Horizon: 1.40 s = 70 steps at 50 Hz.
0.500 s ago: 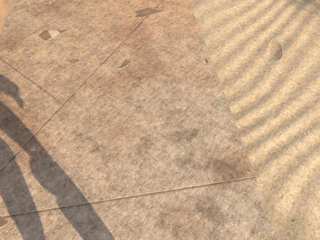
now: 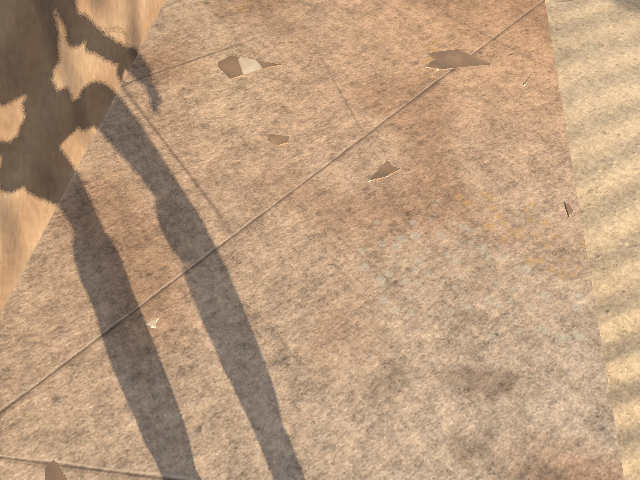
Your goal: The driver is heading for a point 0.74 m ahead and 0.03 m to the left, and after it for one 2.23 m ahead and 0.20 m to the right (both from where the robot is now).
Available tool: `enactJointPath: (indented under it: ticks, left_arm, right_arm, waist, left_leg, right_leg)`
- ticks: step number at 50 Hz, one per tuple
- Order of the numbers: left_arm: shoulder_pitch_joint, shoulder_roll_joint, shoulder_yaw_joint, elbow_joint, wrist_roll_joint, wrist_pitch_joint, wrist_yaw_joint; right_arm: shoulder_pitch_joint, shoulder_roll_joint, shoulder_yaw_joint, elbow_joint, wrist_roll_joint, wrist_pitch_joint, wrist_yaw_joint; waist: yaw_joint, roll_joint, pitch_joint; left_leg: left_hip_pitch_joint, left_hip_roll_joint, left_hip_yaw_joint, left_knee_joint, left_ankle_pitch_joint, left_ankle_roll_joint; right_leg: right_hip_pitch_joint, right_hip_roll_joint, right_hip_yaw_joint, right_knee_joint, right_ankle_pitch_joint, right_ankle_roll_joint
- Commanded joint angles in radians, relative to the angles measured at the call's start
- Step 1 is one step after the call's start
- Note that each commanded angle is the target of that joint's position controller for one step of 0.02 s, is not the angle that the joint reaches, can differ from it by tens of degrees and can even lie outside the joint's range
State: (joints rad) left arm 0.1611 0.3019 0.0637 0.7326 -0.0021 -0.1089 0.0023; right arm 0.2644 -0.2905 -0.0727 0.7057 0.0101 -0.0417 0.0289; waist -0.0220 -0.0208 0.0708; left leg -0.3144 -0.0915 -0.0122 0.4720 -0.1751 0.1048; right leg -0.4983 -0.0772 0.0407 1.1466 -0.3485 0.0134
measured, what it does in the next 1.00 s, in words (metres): walks ahead, turning left: right foot, then left foot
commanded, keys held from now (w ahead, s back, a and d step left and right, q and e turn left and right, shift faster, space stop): w+q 0.36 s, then w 0.46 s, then w+e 0.18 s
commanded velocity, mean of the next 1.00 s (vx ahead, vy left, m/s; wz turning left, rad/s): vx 0.50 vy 0.00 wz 0.31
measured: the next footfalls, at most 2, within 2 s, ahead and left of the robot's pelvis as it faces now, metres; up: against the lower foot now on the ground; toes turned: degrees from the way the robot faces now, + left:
right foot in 0.32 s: +0.39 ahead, -0.12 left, +0.00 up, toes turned +15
left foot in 0.82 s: +0.55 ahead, +0.21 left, +0.00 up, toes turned +20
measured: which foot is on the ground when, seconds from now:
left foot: down 0.00-0.34, up 0.36-0.80, down 0.82-1.00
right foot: up 0.00-0.30, down 0.32-0.82, up 0.84-1.00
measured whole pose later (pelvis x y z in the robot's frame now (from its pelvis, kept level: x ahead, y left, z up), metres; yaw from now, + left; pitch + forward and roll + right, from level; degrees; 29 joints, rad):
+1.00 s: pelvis +0.52 +0.10 +0.01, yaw +16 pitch +1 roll +0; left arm 0.25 0.32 0.05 0.80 -0.02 -0.06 -0.01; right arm 0.26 -0.27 -0.05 0.72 -0.01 -0.08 0.02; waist -0.01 -0.05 0.02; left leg -0.24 -0.02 0.08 0.39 -0.18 0.06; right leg -0.54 -0.08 0.04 1.11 -0.30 0.00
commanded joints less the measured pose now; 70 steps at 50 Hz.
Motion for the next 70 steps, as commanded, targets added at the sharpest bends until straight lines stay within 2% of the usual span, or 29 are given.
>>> enactJointPath:
  ticks: [1,6,10,15,16,17,18,19,20,21,23,30,36,38,40,41,42,43,44,46,49,52,57,62,65,67,68,69,70]
  left_arm:
    - [0.023,0.096,0.028,-0.063,0.017,0.004,0.004]
    - [-0.151,0.044,0.004,-0.109,0.013,0.007,-0.005]
    - [-0.251,0.057,0.003,-0.140,-0.004,-0.008,-0.025]
    - [-0.134,0.112,0.033,-0.119,-0.007,-0.031,-0.031]
    - [-0.025,0.141,0.048,-0.102,0.004,-0.036,-0.024]
    - [0.137,0.198,0.062,-0.091,0.017,-0.034,-0.014]
    - [0.195,0.248,0.074,-0.051,0.021,-0.021,-0.023]
    - [0.170,0.145,0.052,-0.068,-0.004,-0.017,-0.028]
    - [0.136,0.094,0.038,-0.069,-0.007,-0.010,-0.024]
    - [0.094,0.085,0.029,-0.068,0.005,-0.004,-0.025]
    - [0.061,0.061,0.018,-0.052,0.017,-0.004,-0.024]
    - [0.089,0.131,0.033,0.006,-0.011,-0.004,-0.020]
    - [0.184,0.174,0.039,0.062,-0.030,0.027,-0.015]
    - [0.179,0.193,0.044,0.073,-0.031,0.038,-0.011]
    - [0.179,0.166,0.031,0.079,-0.029,0.042,-0.007]
    - [0.173,0.112,0.006,0.052,-0.001,0.038,-0.004]
    - [0.274,0.000,-0.031,0.023,0.002,0.020,-0.010]
    - [0.219,0.105,-0.007,0.042,-0.024,0.006,-0.014]
    - [0.148,0.146,0.006,0.017,-0.044,0.001,-0.019]
    - [0.099,0.129,0.007,0.012,-0.021,0.011,-0.014]
    - [0.149,0.076,0.002,0.027,-0.022,0.050,-0.013]
    - [0.091,0.059,0.001,0.003,-0.018,0.063,-0.011]
    - [-0.047,0.031,-0.011,-0.042,-0.011,0.054,-0.034]
    - [-0.186,0.021,-0.019,-0.119,-0.015,0.049,-0.071]
    - [-0.145,0.055,-0.001,-0.139,-0.016,0.051,-0.087]
    - [0.065,0.123,0.041,-0.098,-0.019,0.059,-0.076]
    - [0.231,0.193,0.075,-0.060,-0.019,0.068,-0.056]
    - [0.239,0.311,0.096,-0.058,-0.024,0.071,-0.038]
    - [0.274,0.250,0.078,-0.087,-0.019,0.062,-0.035]
  right_arm:
    - [-0.026,-0.138,-0.034,-0.082,-0.003,-0.027,-0.018]
    - [0.046,-0.164,-0.041,-0.051,0.009,-0.016,-0.044]
    - [0.112,-0.167,-0.042,-0.022,0.017,-0.005,-0.049]
    - [0.090,-0.150,-0.041,-0.025,0.014,0.012,-0.055]
    - [0.076,-0.113,-0.029,-0.037,0.010,0.011,-0.051]
    - [0.083,-0.060,-0.007,-0.062,-0.010,0.008,-0.049]
    - [0.229,-0.021,0.007,-0.085,0.025,0.001,-0.049]
    - [0.214,-0.123,-0.009,-0.050,0.033,0.000,-0.051]
    - [0.105,-0.164,-0.021,-0.058,0.024,0.004,-0.049]
    - [0.049,-0.149,-0.019,-0.069,0.011,0.005,-0.050]
    - [0.011,-0.112,-0.018,-0.087,0.006,0.001,-0.039]
    - [-0.110,-0.029,0.022,-0.113,-0.006,-0.013,-0.016]
    - [-0.261,-0.056,0.021,-0.152,0.011,-0.032,0.001]
    - [-0.237,-0.082,0.011,-0.152,0.007,-0.034,0.005]
    - [-0.033,-0.143,-0.026,-0.089,-0.003,-0.029,-0.005]
    - [0.145,-0.216,-0.048,-0.060,-0.012,-0.022,-0.019]
    - [0.186,-0.307,-0.061,-0.051,-0.021,-0.019,-0.020]
    - [0.189,-0.208,-0.040,-0.054,-0.014,-0.022,-0.018]
    - [0.129,-0.168,-0.023,-0.057,-0.010,-0.029,-0.017]
    - [0.018,-0.108,-0.004,-0.058,-0.015,-0.037,-0.012]
    - [-0.030,-0.090,-0.004,-0.039,-0.022,-0.064,-0.010]
    - [-0.016,-0.106,-0.011,-0.003,-0.034,-0.076,-0.022]
    - [0.012,-0.138,-0.016,0.036,-0.027,-0.073,-0.037]
    - [0.097,-0.164,-0.024,0.092,-0.009,-0.038,-0.043]
    - [0.079,-0.197,-0.033,0.090,-0.004,-0.010,-0.055]
    - [0.054,-0.216,-0.037,0.078,0.002,0.007,-0.068]
    - [0.052,-0.204,-0.030,0.062,-0.002,0.001,-0.073]
    - [0.164,-0.045,0.020,0.010,-0.039,-0.031,-0.050]
    - [0.083,-0.101,0.019,-0.002,-0.008,-0.079,-0.032]
  waist:
    - [0.035,0.055,-0.120]
    - [-0.024,0.086,-0.070]
    - [-0.063,0.102,-0.053]
    - [0.014,0.156,-0.092]
    - [0.070,0.137,-0.178]
    - [0.127,0.016,-0.335]
    - [0.053,-0.341,-0.429]
    - [0.076,-0.208,-0.336]
    - [0.102,-0.109,-0.211]
    - [0.085,-0.036,-0.141]
    - [0.045,-0.053,-0.075]
    - [0.055,-0.050,-0.057]
    - [0.097,-0.069,-0.030]
    - [0.061,-0.077,-0.042]
    - [-0.046,-0.048,-0.162]
    - [-0.120,0.059,-0.297]
    - [-0.058,0.323,-0.399]
    - [-0.104,0.212,-0.372]
    - [-0.092,0.178,-0.242]
    - [-0.033,0.115,-0.130]
    - [0.026,0.125,-0.099]
    - [0.023,0.085,-0.052]
    - [-0.024,0.067,-0.016]
    - [-0.070,0.056,0.028]
    - [-0.019,0.108,-0.034]
    - [0.106,0.116,-0.155]
    - [0.189,0.054,-0.241]
    - [0.079,-0.227,-0.333]
    - [0.142,-0.140,-0.491]
  left_leg:
    - [0.147,0.259,-0.327,-0.241,0.259,0.199]
    - [0.091,0.182,-0.240,-0.231,0.201,0.132]
    - [0.130,0.205,-0.309,-0.183,0.117,0.112]
    - [0.207,0.214,-0.408,-0.014,0.208,0.069]
    - [0.159,0.161,-0.367,0.130,0.243,0.036]
    - [0.015,0.091,-0.277,0.415,0.052,-0.006]
    - [-0.346,-0.024,-0.180,0.709,-0.431,-0.067]
    - [-0.449,0.058,-0.206,0.823,-0.390,-0.081]
    - [-0.467,0.085,-0.179,0.839,-0.292,-0.089]
    - [-0.433,0.112,-0.149,0.819,-0.227,-0.094]
    - [-0.369,0.156,-0.144,0.733,-0.166,-0.091]
    - [-0.321,0.194,-0.048,0.345,0.021,-0.111]
    - [-0.228,0.151,0.000,0.109,0.109,-0.089]
    - [-0.153,0.130,0.015,0.058,0.075,-0.059]
    - [0.162,0.087,0.051,0.006,0.079,-0.014]
    - [0.438,0.260,-0.142,0.030,0.094,0.050]
    - [0.691,0.494,-0.614,-0.089,-0.093,0.211]
    - [0.654,0.485,-0.678,-0.162,-0.223,0.203]
    - [0.548,0.459,-0.527,-0.171,-0.185,0.163]
    - [0.331,0.380,-0.329,-0.219,-0.031,0.124]
    - [0.186,0.349,-0.180,-0.305,0.099,0.113]
    - [0.177,0.346,-0.070,-0.347,0.168,0.107]
    - [0.214,0.317,0.093,-0.363,0.228,0.060]
    - [0.390,0.369,0.152,-0.298,0.333,0.042]
    - [0.451,0.374,0.197,-0.133,0.763,0.008]
    - [0.386,0.348,0.226,0.170,0.964,-0.027]
    - [0.177,0.309,0.228,0.438,0.749,-0.068]
    - [-0.318,0.116,0.183,0.824,-0.249,-0.139]
    - [-0.455,0.046,-0.060,0.977,-0.428,-0.136]
  right_leg:
    - [-0.120,-0.034,0.025,-0.097,0.087,0.027]
    - [-0.089,0.030,0.012,-0.453,0.378,0.062]
    - [-0.041,0.070,0.025,-0.606,0.433,0.047]
    - [0.138,0.091,0.016,-0.709,0.298,-0.026]
    - [0.333,0.043,0.041,-0.714,0.309,-0.067]
    - [0.613,-0.136,0.223,-0.687,0.261,-0.129]
    - [0.884,-0.332,0.699,-0.792,0.018,-0.283]
    - [0.826,-0.325,0.736,-0.840,-0.188,-0.260]
    - [0.702,-0.278,0.572,-0.854,-0.157,-0.220]
    - [0.576,-0.236,0.460,-0.869,-0.030,-0.204]
    - [0.423,-0.175,0.316,-0.910,0.154,-0.205]
    - [0.371,-0.144,0.102,-1.000,0.361,-0.237]
    - [0.434,-0.165,0.051,-0.962,0.380,-0.188]
    - [0.462,-0.179,0.043,-0.906,0.466,-0.165]
    - [0.406,-0.109,-0.035,-0.657,0.674,-0.117]
    - [0.223,-0.058,-0.083,-0.357,0.458,-0.071]
    - [-0.146,0.112,-0.065,-0.009,-0.179,-0.015]
    - [-0.259,0.077,0.065,0.117,-0.242,-0.022]
    - [-0.313,0.033,0.060,0.129,-0.157,-0.036]
    - [-0.245,-0.033,0.040,0.035,-0.011,-0.027]
    - [-0.135,-0.054,0.054,-0.014,0.084,-0.005]
    - [-0.205,-0.048,0.083,-0.102,0.208,0.012]
    - [-0.182,-0.022,0.016,-0.381,0.446,0.003]
    - [-0.238,-0.001,-0.050,-0.518,0.372,-0.044]
    - [-0.120,0.070,-0.131,-0.523,0.219,-0.095]
    - [0.173,0.149,-0.162,-0.565,0.185,-0.153]
    - [0.478,0.103,-0.041,-0.612,0.234,-0.204]
    - [0.881,-0.174,0.492,-0.628,0.183,-0.393]
    - [0.972,-0.272,0.813,-0.797,0.089,-0.474]
Keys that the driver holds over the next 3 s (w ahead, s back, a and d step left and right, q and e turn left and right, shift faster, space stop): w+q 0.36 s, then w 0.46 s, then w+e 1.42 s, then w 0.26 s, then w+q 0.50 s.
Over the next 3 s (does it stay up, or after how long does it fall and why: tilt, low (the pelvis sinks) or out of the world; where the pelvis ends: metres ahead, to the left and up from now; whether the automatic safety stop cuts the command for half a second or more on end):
stays up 1.59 -0.11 -0.01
